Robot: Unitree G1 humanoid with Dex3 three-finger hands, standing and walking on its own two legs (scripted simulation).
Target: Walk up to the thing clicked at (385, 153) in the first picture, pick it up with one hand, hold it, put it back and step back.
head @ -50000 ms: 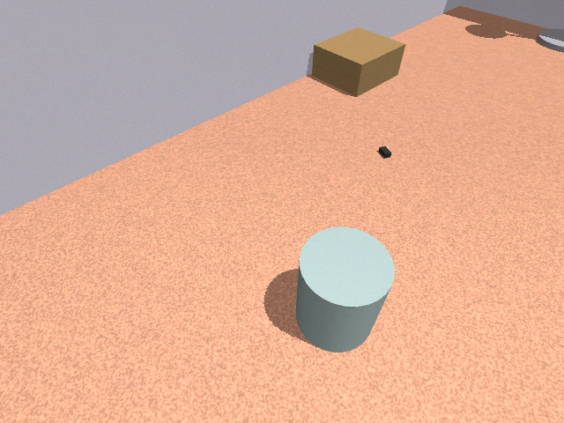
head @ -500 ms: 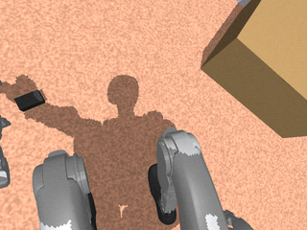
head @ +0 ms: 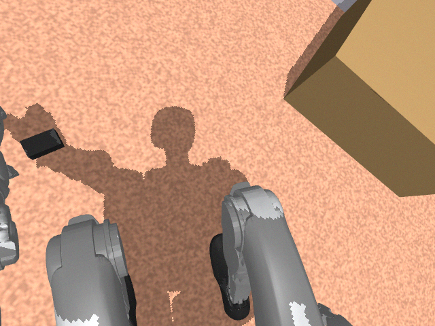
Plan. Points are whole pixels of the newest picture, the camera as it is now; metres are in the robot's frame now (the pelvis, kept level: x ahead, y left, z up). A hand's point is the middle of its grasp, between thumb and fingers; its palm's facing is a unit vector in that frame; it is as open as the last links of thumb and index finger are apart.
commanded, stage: approach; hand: left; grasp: from above
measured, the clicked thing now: (43, 144) +0.49 +0.28 -0.31
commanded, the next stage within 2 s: rest palm in 0.58 s
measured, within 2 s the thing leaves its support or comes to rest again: neither
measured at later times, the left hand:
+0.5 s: hand (31, 127) +0.49 +0.26 -0.18, palm faces -0.44 -0.17 -0.88, open 12.8 cm
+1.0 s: hand (19, 146) +0.46 +0.29 -0.21, palm faces -0.47 -0.20 -0.86, open 13.1 cm
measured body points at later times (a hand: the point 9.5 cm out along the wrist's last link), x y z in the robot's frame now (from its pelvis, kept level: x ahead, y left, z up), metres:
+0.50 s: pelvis +0.00 -0.01 +0.00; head +0.27 +0.04 +0.36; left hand +0.51 +0.27 -0.13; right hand -0.01 -0.27 -0.09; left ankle +0.07 +0.13 -0.29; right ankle +0.10 -0.13 -0.29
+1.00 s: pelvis +0.00 +0.00 +0.00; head +0.26 +0.08 +0.35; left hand +0.48 +0.30 -0.16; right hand +0.05 -0.26 -0.09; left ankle +0.07 +0.13 -0.29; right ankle +0.10 -0.13 -0.29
